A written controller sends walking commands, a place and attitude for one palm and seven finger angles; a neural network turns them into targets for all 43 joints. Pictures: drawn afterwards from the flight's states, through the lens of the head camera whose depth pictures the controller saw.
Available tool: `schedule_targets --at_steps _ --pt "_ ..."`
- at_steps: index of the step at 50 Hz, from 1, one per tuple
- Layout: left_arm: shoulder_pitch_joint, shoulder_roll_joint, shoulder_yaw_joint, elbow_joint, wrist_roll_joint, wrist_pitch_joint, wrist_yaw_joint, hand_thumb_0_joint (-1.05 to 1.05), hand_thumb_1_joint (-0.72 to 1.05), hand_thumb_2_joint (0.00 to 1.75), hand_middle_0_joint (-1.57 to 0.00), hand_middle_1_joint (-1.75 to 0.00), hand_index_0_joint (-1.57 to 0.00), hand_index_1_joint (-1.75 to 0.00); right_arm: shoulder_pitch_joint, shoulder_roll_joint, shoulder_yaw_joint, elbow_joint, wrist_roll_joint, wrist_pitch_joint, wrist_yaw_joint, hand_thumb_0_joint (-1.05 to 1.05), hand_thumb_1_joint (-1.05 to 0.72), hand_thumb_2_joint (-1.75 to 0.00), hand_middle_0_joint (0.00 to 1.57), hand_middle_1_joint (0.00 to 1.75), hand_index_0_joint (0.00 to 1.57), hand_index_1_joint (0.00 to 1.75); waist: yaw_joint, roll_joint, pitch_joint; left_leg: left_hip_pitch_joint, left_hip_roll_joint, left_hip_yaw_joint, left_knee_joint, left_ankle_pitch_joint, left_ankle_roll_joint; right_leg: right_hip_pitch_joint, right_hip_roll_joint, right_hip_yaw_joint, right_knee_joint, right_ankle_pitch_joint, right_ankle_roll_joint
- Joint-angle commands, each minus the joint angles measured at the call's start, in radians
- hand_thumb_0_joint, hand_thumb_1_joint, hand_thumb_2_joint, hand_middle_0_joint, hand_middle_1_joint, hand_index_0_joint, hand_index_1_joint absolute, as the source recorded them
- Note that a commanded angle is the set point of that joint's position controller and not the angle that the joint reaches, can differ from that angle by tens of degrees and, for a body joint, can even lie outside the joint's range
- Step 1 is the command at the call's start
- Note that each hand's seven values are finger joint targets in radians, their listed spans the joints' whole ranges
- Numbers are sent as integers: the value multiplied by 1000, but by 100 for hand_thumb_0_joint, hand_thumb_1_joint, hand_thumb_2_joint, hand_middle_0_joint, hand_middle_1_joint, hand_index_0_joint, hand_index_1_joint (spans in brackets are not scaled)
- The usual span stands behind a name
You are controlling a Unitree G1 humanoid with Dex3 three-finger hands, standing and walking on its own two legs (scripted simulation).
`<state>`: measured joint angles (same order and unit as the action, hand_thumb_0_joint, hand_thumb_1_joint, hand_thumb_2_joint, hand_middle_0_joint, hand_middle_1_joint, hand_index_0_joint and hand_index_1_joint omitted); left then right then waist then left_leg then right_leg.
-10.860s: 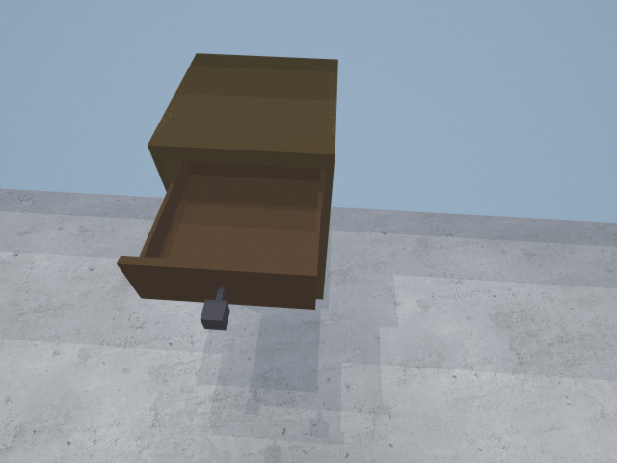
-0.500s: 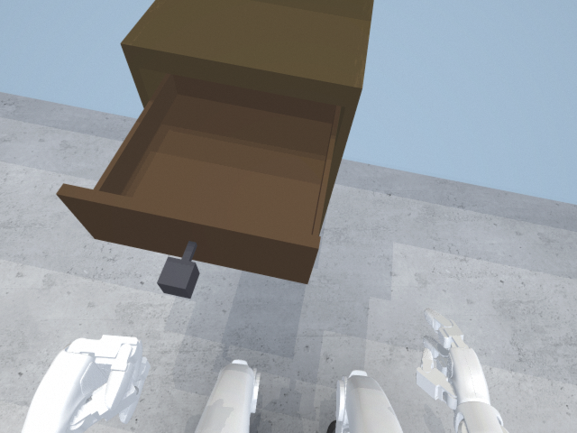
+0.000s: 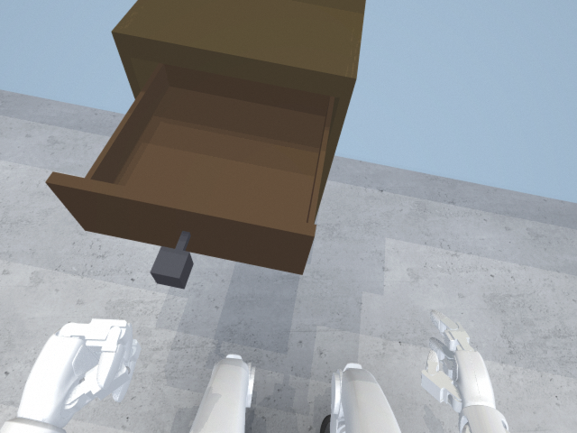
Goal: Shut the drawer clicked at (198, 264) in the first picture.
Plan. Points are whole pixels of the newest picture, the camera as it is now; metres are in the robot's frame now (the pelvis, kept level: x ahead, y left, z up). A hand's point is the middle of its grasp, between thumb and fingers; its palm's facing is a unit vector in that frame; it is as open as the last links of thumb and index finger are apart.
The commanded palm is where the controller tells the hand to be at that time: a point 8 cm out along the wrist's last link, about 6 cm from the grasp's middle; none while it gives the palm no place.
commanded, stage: bring the fist close to the handle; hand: left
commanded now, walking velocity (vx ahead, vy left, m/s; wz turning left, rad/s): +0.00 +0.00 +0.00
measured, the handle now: (177, 255) +0.36 +0.20 -0.04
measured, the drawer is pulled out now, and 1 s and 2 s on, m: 0.30 0.30 0.26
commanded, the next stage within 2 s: push the drawer shut in 1.18 s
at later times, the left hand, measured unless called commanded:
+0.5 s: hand (159, 343) +0.23 +0.19 -0.01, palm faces -0.15 -0.99 -0.02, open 3.3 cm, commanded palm +0.22 +0.24 -0.01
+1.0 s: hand (179, 325) +0.26 +0.17 -0.04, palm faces -0.15 -0.99 -0.05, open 3.3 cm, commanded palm +0.25 +0.23 -0.03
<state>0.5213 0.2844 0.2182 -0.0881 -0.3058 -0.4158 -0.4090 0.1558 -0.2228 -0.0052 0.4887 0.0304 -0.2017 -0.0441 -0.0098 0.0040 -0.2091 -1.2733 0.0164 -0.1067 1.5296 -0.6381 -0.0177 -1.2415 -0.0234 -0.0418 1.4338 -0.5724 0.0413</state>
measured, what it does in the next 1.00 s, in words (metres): lowers itself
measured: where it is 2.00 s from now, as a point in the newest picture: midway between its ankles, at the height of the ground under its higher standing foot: outside the picture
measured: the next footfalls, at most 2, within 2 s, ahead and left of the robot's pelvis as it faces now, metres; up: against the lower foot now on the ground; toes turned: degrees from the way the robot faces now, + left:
none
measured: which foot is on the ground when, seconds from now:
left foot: down 0.00-1.00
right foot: down 0.00-1.00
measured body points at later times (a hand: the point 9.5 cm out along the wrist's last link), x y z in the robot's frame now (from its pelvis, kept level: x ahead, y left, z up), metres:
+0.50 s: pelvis +0.00 +0.01 -0.03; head +0.13 +0.05 +0.40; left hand +0.23 +0.24 -0.01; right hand +0.23 -0.21 -0.10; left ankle +0.04 +0.12 -0.57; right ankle +0.06 -0.15 -0.57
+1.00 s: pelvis +0.00 -0.01 -0.06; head +0.15 +0.02 +0.36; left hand +0.26 +0.23 -0.03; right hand +0.21 -0.24 -0.15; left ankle +0.04 +0.12 -0.57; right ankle +0.06 -0.15 -0.57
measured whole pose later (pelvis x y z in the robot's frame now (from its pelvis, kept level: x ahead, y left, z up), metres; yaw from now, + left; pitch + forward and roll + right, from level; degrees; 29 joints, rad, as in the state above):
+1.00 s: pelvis +0.00 -0.01 -0.06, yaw -1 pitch +30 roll -5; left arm 0.28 0.30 0.17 -0.08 -0.25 -0.37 -0.31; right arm 0.10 -0.24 0.01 0.47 0.02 -0.10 0.00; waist -0.03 0.02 -0.21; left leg -1.57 0.01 -0.11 1.73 -0.69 -0.03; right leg -1.55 -0.02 -0.03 1.65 -0.63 0.04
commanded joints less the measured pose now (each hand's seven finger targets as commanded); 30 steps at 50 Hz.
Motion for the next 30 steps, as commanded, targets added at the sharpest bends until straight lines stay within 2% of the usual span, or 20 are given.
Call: schedule_targets --at_steps 1,7,8,10,12,14,17,19,21,22,24,26,28,30 --pt "-16 97 23 -229 -7 -69 3 0 90 90 -140 -160 -140 -160 -54 -149 -62 -156 -1 -58 -3 0 -90 -90 20 30 20 30 -3 94 -244 190 -36 46 -254 130 39 133 45 -23 -183 3 -74" --pt "-15 109 46 -220 15 -30 49 0 90 90 -140 -160 -140 -160 -64 -151 -65 -157 -5 -33 7 0 -90 -90 20 30 20 30 14 93 -281 187 -30 25 -252 178 29 96 46 -48 -121 50 -78" --pt "-6 90 29 -216 20 -24 56 0 90 90 -140 -160 -140 -160 -64 -151 -64 -163 -6 -27 11 0 -90 -90 20 30 20 30 13 100 -277 183 -32 28 -253 176 28 87 43 -51 -116 49 -77" --pt "-16 88 30 -215 23 -18 72 0 90 90 -140 -160 -140 -160 -67 -151 -66 -167 -6 -17 16 0 -90 -90 20 30 20 30 12 85 -288 171 -31 27 -241 175 26 78 42 -50 -104 53 -77" --pt "-31 78 15 -194 29 -17 80 0 90 90 -140 -160 -140 -160 -69 -151 -62 -164 -7 -10 17 0 -90 -90 20 30 20 30 2 81 -275 153 -32 22 -231 173 25 54 44 -51 -93 52 -78" --pt "-59 65 -18 -229 35 -31 81 0 90 90 -140 -160 -140 -160 -61 -155 -59 -171 -10 -11 20 0 -90 -90 20 30 20 30 -5 100 -300 162 -32 21 -215 185 25 37 41 -49 -81 60 -79" --pt "-100 79 -20 -223 43 -51 83 0 90 90 -140 -160 -140 -160 -55 -160 -58 -160 -14 -9 19 0 -90 -90 20 30 20 30 -18 78 -308 143 -29 16 -189 187 26 11 42 -47 -62 59 -80" --pt "-109 63 -46 -233 45 -65 80 0 90 90 -140 -160 -140 -160 -49 -162 -58 -164 -16 -10 21 0 -90 -90 20 30 20 30 -22 92 -327 151 -30 16 -177 192 26 -8 38 -45 -53 60 -80" --pt "-125 69 -43 -228 47 -70 83 0 90 90 -140 -160 -140 -160 -52 -166 -57 -163 -17 -8 21 0 -90 -90 20 30 20 30 -21 94 -337 143 -30 11 -170 186 23 -23 37 -45 -37 56 -81" --pt "-130 87 -20 -215 49 -69 88 0 90 90 -140 -160 -140 -160 -56 -165 -57 -157 -18 -4 20 0 -90 -90 20 30 20 30 -14 100 -334 133 -30 10 -166 193 22 -28 38 -45 -30 59 -83" --pt "-115 89 -9 -207 51 -66 93 0 90 90 -140 -160 -140 -160 -60 -167 -60 -162 -16 2 24 0 -90 -90 20 30 20 30 -5 101 -353 132 -30 13 -159 203 19 -32 36 -45 -17 65 -84" --pt "-130 80 -15 -192 54 -56 98 0 90 90 -140 -160 -140 -160 -63 -168 -59 -166 -15 11 26 0 -90 -90 20 30 20 30 -10 88 -353 112 -32 15 -148 193 22 -38 35 -44 -11 63 -83" --pt "-141 95 8 -188 53 -53 102 0 90 90 -140 -160 -140 -160 -65 -166 -60 -164 -15 17 26 0 -90 -90 20 30 20 30 0 102 -370 109 -33 18 -138 217 21 -34 34 -44 -2 76 -85" --pt "-164 93 -1 -177 52 -48 100 0 90 90 -140 -160 -140 -160 -64 -169 -57 -166 -13 23 27 0 -90 -90 20 30 20 30 -10 90 -366 87 -33 23 -125 194 25 -45 35 -40 -3 66 -84"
